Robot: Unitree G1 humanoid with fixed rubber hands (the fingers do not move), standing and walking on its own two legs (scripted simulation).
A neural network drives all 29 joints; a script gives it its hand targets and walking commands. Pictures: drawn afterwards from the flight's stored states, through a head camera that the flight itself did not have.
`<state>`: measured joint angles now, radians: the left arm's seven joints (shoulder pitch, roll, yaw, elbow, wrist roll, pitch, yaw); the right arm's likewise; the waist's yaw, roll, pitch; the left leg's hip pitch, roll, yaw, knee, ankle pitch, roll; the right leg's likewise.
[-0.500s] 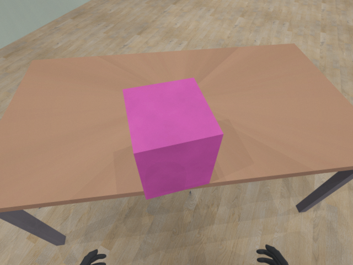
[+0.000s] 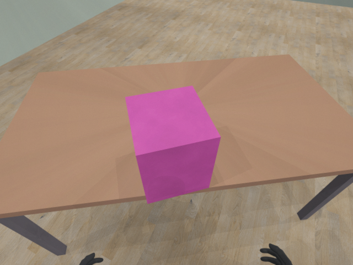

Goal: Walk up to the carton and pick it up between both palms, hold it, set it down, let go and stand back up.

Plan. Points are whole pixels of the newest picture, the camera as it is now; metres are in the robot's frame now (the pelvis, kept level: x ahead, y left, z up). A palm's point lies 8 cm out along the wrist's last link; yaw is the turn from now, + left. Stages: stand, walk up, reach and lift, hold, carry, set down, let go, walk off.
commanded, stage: stand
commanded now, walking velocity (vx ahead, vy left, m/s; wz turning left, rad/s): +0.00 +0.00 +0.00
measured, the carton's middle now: (169, 145) +0.46 +0.03 -0.03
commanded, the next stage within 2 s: walk up in 1.38 s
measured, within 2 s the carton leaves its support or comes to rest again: neither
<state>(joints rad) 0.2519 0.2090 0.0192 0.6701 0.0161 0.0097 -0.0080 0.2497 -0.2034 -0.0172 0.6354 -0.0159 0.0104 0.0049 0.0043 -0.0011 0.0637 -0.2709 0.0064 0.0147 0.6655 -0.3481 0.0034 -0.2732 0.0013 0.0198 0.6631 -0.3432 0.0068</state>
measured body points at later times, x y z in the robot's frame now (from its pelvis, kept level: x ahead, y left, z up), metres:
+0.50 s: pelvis -0.01 +0.00 +0.00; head -0.01 +0.00 +0.45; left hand +0.09 +0.24 -0.12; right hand +0.08 -0.24 -0.11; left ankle +0.01 +0.12 -0.72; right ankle +0.01 -0.12 -0.72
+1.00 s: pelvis -0.01 +0.00 +0.01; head -0.01 +0.00 +0.46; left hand +0.08 +0.24 -0.12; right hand +0.07 -0.24 -0.12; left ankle +0.01 +0.12 -0.72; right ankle +0.01 -0.12 -0.72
